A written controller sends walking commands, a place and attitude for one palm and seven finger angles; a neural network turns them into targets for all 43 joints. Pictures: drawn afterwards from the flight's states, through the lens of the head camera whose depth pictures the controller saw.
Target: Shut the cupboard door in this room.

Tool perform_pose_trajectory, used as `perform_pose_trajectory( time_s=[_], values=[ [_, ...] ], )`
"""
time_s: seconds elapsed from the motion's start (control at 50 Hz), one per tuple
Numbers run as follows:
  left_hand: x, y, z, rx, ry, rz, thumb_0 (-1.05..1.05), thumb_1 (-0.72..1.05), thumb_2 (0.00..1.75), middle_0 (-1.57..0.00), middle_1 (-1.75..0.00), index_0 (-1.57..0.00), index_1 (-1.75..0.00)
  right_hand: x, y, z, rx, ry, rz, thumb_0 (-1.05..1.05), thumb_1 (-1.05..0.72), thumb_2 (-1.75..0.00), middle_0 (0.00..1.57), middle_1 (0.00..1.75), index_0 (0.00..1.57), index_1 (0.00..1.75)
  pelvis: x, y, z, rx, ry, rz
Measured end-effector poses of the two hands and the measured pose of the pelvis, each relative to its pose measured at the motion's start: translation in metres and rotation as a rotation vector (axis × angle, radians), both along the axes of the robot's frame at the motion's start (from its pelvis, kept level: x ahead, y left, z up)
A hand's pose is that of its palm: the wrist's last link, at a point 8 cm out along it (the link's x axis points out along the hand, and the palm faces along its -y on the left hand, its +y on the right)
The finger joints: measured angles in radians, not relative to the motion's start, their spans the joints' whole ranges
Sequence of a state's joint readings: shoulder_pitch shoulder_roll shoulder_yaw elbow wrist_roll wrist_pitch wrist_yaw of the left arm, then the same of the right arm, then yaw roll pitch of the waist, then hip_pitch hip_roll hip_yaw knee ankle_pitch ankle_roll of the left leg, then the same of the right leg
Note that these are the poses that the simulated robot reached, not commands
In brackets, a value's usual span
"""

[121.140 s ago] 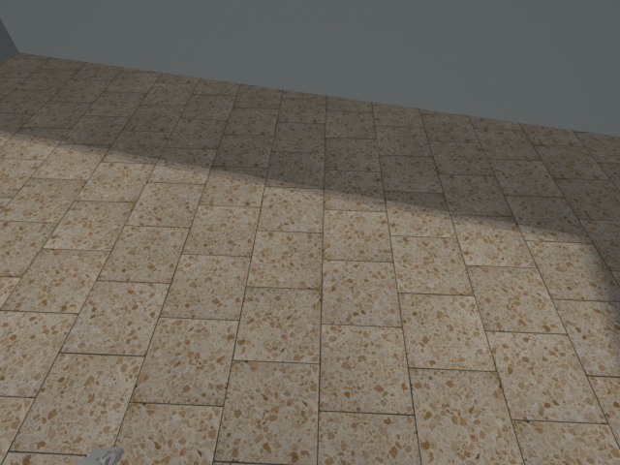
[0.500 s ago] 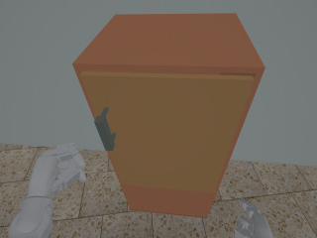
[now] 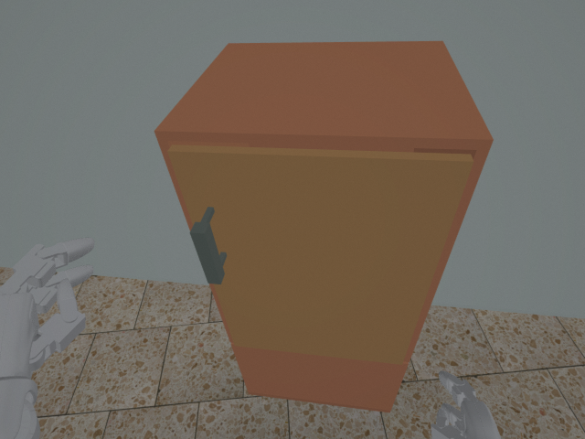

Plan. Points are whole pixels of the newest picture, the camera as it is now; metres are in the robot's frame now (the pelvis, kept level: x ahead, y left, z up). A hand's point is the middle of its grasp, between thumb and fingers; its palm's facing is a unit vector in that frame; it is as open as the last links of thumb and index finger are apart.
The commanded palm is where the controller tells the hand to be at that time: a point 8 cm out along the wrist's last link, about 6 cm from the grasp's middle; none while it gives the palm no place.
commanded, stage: draw the hand back to the body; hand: left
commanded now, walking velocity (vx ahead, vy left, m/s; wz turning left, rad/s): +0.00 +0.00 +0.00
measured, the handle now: (212, 245) +0.41 +0.19 +0.04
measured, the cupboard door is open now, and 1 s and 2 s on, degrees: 0 0 0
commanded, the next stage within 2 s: step back with the hand held close in 0.42 s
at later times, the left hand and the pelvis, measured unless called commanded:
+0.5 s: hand (63, 313) +0.19 +0.27 +0.16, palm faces +0.43 -0.81 -0.40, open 7.4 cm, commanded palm +0.14 +0.31 +0.17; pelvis +0.00 +0.01 +0.00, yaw +0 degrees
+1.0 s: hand (44, 323) +0.18 +0.29 +0.16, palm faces +0.35 -0.79 -0.49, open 7.4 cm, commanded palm +0.12 +0.32 +0.17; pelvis -0.03 +0.03 +0.00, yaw -2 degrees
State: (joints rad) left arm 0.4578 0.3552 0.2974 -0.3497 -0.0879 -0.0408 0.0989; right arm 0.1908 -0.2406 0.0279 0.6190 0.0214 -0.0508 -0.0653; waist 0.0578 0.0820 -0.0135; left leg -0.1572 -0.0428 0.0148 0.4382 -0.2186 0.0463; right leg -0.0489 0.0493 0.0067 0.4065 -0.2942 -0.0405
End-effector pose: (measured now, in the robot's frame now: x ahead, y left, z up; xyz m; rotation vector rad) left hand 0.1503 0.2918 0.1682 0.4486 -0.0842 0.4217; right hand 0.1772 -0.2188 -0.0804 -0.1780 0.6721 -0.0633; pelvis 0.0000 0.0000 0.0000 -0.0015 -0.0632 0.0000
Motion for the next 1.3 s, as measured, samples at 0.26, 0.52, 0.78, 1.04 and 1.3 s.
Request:
perform_pose_trajectory(
  time_s=[0.26,0.52,0.78,1.04,1.3],
  values=[
    [-0.006,0.013,0.002,-0.004,-0.021,0.036,0.01,0.90,0.90,-0.25,-0.34,-0.25,-0.34,0.000,0.002,0.002,-0.015,0.007,0.005,0.01,-0.90,-0.90,0.20,0.30,0.20,0.30,0.000,0.005,0.001,-0.001,-0.004,0.003],
    [-0.001,0.014,0.009,0.021,-0.037,0.003,0.01,0.89,0.90,-0.21,-0.30,-0.22,-0.30,-0.004,0.007,0.002,-0.006,0.009,-0.005,0.01,-0.90,-0.90,0.20,0.30,0.20,0.30,0.001,0.009,0.002,-0.003,-0.005,-0.005],
    [0.006,0.021,0.008,0.087,-0.007,-0.047,0.01,0.89,0.90,-0.21,-0.30,-0.21,-0.30,-0.016,-0.005,0.000,-0.041,0.066,-0.088,0.01,-0.90,-0.90,0.20,0.30,0.20,0.30,-0.005,0.019,0.000,-0.013,0.063,-0.022],
    [-0.017,0.033,0.012,0.126,-0.045,-0.089,0.01,0.89,0.90,-0.21,-0.30,-0.22,-0.30,-0.057,-0.005,0.006,-0.077,0.079,-0.149,0.01,-0.90,-0.90,0.20,0.30,0.20,0.30,-0.034,0.029,-0.004,-0.018,0.074,-0.031],
    [-0.059,0.044,0.007,0.150,-0.120,-0.050,0.01,0.89,0.90,-0.21,-0.30,-0.22,-0.30,-0.102,0.007,-0.003,-0.101,0.086,-0.117,0.01,-0.90,-0.90,0.20,0.30,0.20,0.30,-0.071,0.034,-0.013,-0.034,0.065,-0.011]
  ],
)
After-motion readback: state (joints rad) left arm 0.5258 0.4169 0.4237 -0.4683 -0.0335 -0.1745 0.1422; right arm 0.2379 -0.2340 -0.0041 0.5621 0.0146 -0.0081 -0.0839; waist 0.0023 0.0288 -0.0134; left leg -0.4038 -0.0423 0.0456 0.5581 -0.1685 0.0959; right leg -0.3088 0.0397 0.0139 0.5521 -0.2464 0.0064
